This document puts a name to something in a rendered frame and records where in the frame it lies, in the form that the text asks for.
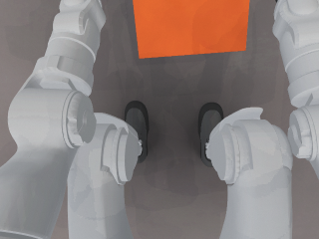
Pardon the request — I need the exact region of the right robot upper arm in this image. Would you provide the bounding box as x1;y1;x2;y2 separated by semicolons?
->
287;104;319;180

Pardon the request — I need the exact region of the robot left forearm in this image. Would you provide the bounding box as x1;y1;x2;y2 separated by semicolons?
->
7;0;107;135

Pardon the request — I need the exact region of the carton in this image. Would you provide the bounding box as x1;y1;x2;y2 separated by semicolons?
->
133;0;250;59

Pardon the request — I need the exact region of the robot foot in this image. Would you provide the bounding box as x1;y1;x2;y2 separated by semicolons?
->
125;101;150;163
197;102;224;167

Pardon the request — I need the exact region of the right robot foot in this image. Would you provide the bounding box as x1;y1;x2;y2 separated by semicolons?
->
197;102;224;167

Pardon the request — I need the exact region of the robot right forearm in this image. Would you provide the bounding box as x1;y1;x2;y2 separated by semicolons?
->
272;0;319;108

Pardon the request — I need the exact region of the left robot upper arm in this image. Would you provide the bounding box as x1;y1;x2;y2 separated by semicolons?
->
0;88;97;239

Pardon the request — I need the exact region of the left robot foot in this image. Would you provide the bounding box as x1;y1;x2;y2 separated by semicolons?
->
125;101;150;163

